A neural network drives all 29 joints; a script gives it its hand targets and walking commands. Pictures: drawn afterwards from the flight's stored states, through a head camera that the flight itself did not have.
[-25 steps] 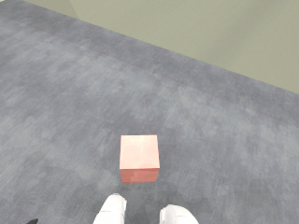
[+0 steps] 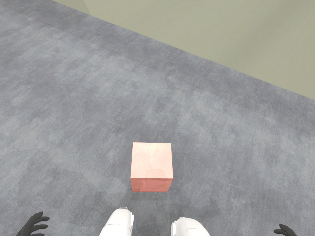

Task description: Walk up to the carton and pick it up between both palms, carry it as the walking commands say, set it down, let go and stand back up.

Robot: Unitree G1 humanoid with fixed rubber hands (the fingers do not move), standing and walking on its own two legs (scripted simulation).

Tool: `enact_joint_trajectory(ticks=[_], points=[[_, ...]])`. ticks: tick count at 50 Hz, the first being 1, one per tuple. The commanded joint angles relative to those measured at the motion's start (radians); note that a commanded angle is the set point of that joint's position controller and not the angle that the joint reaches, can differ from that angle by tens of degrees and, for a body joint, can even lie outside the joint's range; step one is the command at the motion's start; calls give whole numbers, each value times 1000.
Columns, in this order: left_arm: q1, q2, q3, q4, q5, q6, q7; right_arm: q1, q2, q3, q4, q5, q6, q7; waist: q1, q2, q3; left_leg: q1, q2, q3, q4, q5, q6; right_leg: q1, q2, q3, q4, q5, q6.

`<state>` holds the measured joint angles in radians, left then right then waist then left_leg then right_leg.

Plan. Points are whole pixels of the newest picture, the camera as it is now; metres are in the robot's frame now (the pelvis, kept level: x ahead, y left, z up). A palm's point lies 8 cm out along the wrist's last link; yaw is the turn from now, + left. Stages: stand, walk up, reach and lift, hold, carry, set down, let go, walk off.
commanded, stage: walk up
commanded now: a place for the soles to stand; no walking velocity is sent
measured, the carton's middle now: (150, 168) +0.50 +0.00 -0.59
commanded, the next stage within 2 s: reach and lift in 1.84 s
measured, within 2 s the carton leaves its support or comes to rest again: neither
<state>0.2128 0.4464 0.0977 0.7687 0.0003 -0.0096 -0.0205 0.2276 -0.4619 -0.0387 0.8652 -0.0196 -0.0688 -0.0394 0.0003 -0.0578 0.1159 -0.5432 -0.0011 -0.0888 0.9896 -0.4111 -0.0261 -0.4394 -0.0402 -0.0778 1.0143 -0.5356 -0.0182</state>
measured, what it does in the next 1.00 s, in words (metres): stands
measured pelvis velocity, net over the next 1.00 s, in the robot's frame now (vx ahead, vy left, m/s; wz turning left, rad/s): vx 0.03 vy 0.01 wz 0.05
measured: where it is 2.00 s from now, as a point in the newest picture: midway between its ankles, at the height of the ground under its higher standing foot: outside the picture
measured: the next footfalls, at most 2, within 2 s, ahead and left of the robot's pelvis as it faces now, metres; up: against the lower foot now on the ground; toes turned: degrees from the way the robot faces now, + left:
none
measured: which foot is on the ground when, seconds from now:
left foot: down 0.00-1.00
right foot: down 0.00-1.00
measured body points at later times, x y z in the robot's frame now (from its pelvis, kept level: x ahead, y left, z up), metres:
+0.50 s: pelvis +0.01 +0.00 +0.00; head +0.04 +0.03 +0.45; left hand +0.14 +0.33 -0.10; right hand +0.10 -0.35 -0.08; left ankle +0.07 +0.15 -0.68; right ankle +0.01 -0.11 -0.68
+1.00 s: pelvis +0.03 +0.01 +0.01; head +0.06 +0.03 +0.45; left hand +0.13 +0.36 -0.09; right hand +0.14 -0.33 -0.07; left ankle +0.09 +0.16 -0.68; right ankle +0.04 -0.12 -0.66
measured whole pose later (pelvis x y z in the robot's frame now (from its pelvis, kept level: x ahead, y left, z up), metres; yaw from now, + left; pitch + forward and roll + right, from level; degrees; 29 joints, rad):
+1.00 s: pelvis +0.03 +0.01 +0.01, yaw +3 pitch -2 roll +0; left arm 0.22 0.46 0.10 0.77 0.00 -0.02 -0.02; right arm 0.24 -0.46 -0.04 0.87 -0.02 -0.09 -0.03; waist 0.00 -0.04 0.09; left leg -0.53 -0.01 -0.08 0.95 -0.39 -0.02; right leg -0.47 -0.07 -0.04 1.07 -0.58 -0.02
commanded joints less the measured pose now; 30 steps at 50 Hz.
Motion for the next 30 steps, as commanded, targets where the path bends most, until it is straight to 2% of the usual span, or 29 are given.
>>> enact_joint_trajectory(ticks=[1, 2, 3, 4, 5, 6, 7, 8, 9, 10, 11, 12, 13, 14, 16, 17, 18, 19, 20, 21, 22, 23, 24, 25, 26, 27, 28, 29, 30], points=[[-49, 165, 32, -25, 9, -9, 17, 22, -314, -73, -30, -7, -29, -20, 3, 225, -173, 233, 235, -501, -409, 130, 290, -86, 6, 120, -87, -12, -5], [-24, 163, 32, -7, 4, -11, 17, -15, -304, -70, -43, -12, -23, -21, 23, 251, -161, 141, 203, -458, -395, 60, 274, -46, -4, 123, -141, -10, -2], [31, 180, 43, 18, 23, -17, 16, -34, -283, -57, -34, -8, -16, -19, 39, 206, -147, 56, 184, -452, -371, 16, 246, 47, -6, 163, -218, -16, -36], [57, 203, 40, 18, 29, -24, 15, -85, -248, -47, -59, -6, -14, -13, 65, 146, -142, -13, 133, -315, -257, 36, 188, 76, -57, 244, -335, -37, -59], [68, 258, 53, 29, 30, -29, 15, -84, -215, -40, -59, 6, -9, -7, 79, -31, -141, -163, 42, -122, -113, -16, 108, 209, -153, 366, -515, -147, -88], [61, 315, 64, 22, 38, -38, 16, -87, -212, -41, -64, 8, -7, -12, 75, -101, -113, -227, -27, 36, 11, -66, 66, 246, -297, 556, -625, -119, -151], [15, 309, 59, 9, 36, -40, 14, -53, -227, -40, -54, -2, -6, -18, 53, -40, -86, -202, 37, 60, 15, -127, 63, 194, -348, 574, -592, -9, -206], [-26, 321, 60, -4, 35, -38, 12, -32, -252, -49, -47, 2, -15, -15, 32, -11, -97, -134, 54, 78, 6, -150, 72, 164, -352, 514, -549, 78, -221], [-73, 279, 50, -16, 29, -38, 13, 6, -219, -51, -30, -7, -27, -6, -2, 43, -137, 8, 51, 76, -111, -37, 89, 120, -290, 403, -436, 212, -203], [-76, 255, 44, -19, 19, -33, 14, 55, -222, -56, -11, -2, -40, -3, -7, 99, -162, 150, 35, 50, -208, 194, 91, 63, -206, 262, -322, 335, -139], [-105, 214, 35, -42, 12, -28, 14, 89, -223, -57, -8, -6, -49, -6, -26, 125, -199, 237, 68, -80, -250, 317, 127, 0, -109, 156, -212, 350, -72], [-91, 186, 30, -32, 7, -21, 13, 94, -266, -69, -17, -3, -51, -6, -31, 200, -273, 296, 166, -292, -318, 319, 198, -29, -39, 90, -93, 292, -24], [-104, 170, 27, -53, 0, -15, 13, 105, -300, -73, -22, -3, -47, -11, -40, 242, -285, 349, 200, -440, -371, 335, 259, -66, -4, 101, -47, 188, -4], [-88, 164, 30, -30, -1, -10, 17, 76, -313, -72, -27, -2, -44, -17, -31, 241, -244, 334, 241, -542, -391, 344, 308, -111, 13, 113, -45, 53, 0], [-38, 158, 29, -5, -1, -15, 17, -21, -272, -54, -41, -4, -28, -18, 26, 265, -212, 220, 197, -450, -352, 256, 264, -1, 2, 145, -184, 34, -27], [-1, 188, 34, 6, 15, -23, 16, -62, -252, -49, -59, -6, -25, -17, 37, 237, -222, 141, 162, -342, -270, 285, 225, 57, -35, 153, -251, 104, -43], [17, 213, 33, 11, 20, -29, 16, -88, -235, -37, -64, 0, -20, -14, 62, 134, -182, -23, 106, -238, -195, 244, 155, 143, -85, 241, -364, 64, -82], [15, 259, 47, 11, 27, -34, 14, -121, -201, -29, -78, 11, -21, -13, 68, -21, -157, -99, 22, -52, -68, 200, 88, 180, -167, 352, -482, 38, -135], [1, 287, 49, 6, 33, -38, 13, -75, -189, -24, -72, 15, -15, -12, 35, -27, -122, -152, 0, 44, -18, 74, 75, 203, -271, 461, -522, 70, -183], [0, 309, 62, 3, 34, -42, 14, -33, -224, -39, -61, 6, -13, -19, 42, -38, -152, -168, 24, 72, -12, -142, 68, 232, -349, 517, -547, 144, -204], [-35, 292, 50, -1, 32, -42, 16, -61, -225, -46, -50, 5, -16, -14, 29, -43, -123, -88, 36, 83, -20, -133, 75, 161, -341, 506, -538, 188, -228], [-73, 282, 39, -5, 27, -39, 13, -25, -228, -51, -42, 2, -25, -7, 13, -9, -142, 23, 39, 81, -151, -77, 77, 128, -297, 397, -454, 220, -205], [-99, 240, 32, -18, 19, -33, 13, 22, -205, -46, -22, -4, -37, -4, -9, 88, -166, 144, 24, 45, -211, 137, 97, 57, -195, 263, -335, 305, -148], [-108, 189, 22, -27, 6, -28, 11, 63, -222, -56, -20, -10, -48, -7, -23, 121, -239, 254, 73, -87, -275, 253, 129, -12, -124, 154, -234, 286, -80], [-125, 163, 20, -39, 8, -21, 9, 101, -274, -72, -17, -9, -54, -7, -30, 218, -248, 291, 166, -327, -366, 226, 198, -61, -41, 82, -80, 192, -22], [-81, 154, 23, -28, -1, -14, 12, 69, -315, -68, -19, -11, -49, -9, -6, 245, -219, 297, 222, -470, -415, 220, 259, -105, 1, 95, -65, 29, -7], [-91, 179, 34, -52, 14, -23, 9, 126, -364, -94, -30, 0, -39, 0, -30, 310, -216, 319, 220, -569, -454, 44, 300, -137, 39, 90, -40, -124, -28], [-52, 171, 31, -32, 13, -30, 9, 98, -356, -94, -30, -4, -30, 1, -10, 343, -178, 315, 220, -583, -459, -73, 300, -165, 32, 98, -86, -167, -38], [-14, 201, 50, -15, 30, -35, 7, 65, -342, -93, -44, -2, -20, 6, 5, 280, -156, 186, 199, -592, -452, -167, 284, -78, 21, 134, -123, -142, -58]])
